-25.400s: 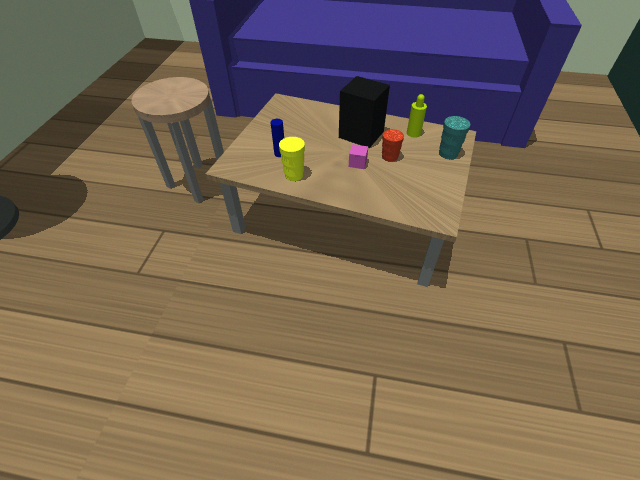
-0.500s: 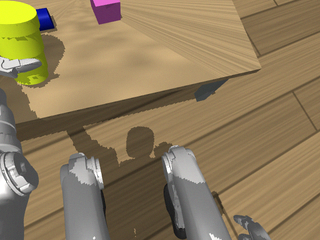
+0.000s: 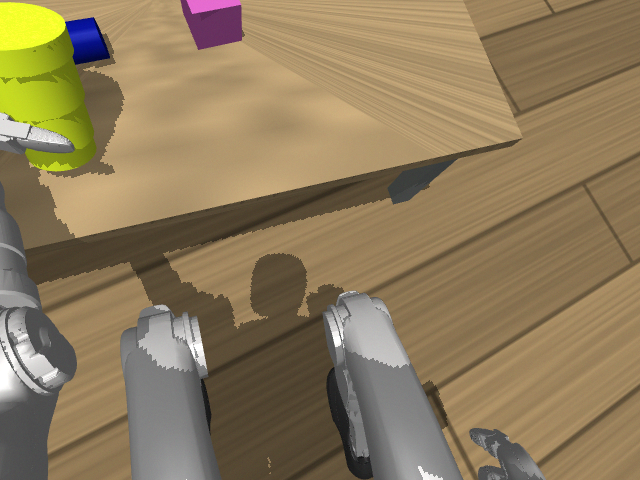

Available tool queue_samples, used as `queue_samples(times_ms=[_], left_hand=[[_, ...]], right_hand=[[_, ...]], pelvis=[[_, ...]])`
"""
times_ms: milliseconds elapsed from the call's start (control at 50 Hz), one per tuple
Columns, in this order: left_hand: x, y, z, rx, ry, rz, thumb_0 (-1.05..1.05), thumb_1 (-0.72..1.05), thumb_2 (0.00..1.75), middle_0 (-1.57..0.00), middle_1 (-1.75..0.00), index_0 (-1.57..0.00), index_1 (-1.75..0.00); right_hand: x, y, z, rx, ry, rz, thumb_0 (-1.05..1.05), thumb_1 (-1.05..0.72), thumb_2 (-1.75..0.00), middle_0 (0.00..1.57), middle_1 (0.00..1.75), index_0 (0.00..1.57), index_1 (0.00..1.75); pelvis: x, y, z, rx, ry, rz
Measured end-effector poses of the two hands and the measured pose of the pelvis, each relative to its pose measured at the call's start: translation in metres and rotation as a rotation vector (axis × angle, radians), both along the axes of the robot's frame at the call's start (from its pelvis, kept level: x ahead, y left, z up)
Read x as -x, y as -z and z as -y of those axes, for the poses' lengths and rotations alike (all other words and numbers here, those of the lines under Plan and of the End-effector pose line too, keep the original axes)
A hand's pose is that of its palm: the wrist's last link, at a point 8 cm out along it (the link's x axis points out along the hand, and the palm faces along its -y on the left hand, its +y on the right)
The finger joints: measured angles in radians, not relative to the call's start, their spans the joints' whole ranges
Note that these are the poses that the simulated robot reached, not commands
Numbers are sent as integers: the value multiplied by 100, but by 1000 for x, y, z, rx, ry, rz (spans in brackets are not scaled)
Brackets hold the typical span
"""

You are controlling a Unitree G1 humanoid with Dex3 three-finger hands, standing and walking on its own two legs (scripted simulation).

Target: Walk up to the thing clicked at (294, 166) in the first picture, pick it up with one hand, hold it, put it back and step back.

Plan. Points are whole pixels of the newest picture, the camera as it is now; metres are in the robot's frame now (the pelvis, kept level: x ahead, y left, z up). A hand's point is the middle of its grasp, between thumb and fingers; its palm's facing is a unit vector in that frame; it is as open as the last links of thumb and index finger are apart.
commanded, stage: withdraw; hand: left
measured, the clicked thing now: (38, 96) +0.52 +0.26 +0.00
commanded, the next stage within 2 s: rise in 0.18 s
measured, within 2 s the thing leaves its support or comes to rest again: rests again in 0.22 s
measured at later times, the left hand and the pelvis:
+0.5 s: hand out of the picture +0.49 +0.37 +0.14, palm faces +0.39 -0.88 -0.28, open 17.3 cm; pelvis +0.02 +0.01 +0.14, yaw +3 degrees
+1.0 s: hand out of the picture +0.32 +0.32 +0.20, palm faces +0.34 -0.88 -0.33, open 17.6 cm; pelvis +0.06 +0.03 +0.29, yaw +8 degrees
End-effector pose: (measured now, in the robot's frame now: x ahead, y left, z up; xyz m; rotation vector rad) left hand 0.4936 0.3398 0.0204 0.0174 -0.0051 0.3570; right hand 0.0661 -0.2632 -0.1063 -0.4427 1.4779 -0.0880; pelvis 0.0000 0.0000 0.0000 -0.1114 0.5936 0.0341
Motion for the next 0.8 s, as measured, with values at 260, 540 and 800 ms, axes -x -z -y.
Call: queue_samples(times_ms=[260, 540, 800], left_hand=[[7, -100, -51, -71, -54, 0, -2, -61, 4, -8, -7, -10, -7], [56, -154, -81, -156, -152, -355, -2, -51, 4, -6, -4, -7, -4], [130, -221, -95, -192, -220, -560, -1, -58, 3, -5, -4, -5, -5]], right_hand=[[-6, -47, -9, -4, 62, 34, 1, -92, -90, 21, 30, 21, 30], [-49, -157, -11, -3, 60, 137, 1, -88, -90, 21, 30, 21, 30], [-82, -251, -31, -29, 24, 237, 1, -89, -90, 21, 30, 21, 30]], pelvis=[[-8, -50, -3, -1, -22, -4], [-22, -151, -10, -4, -61, 64], [-46, -244, -25, -24, -114, 204]])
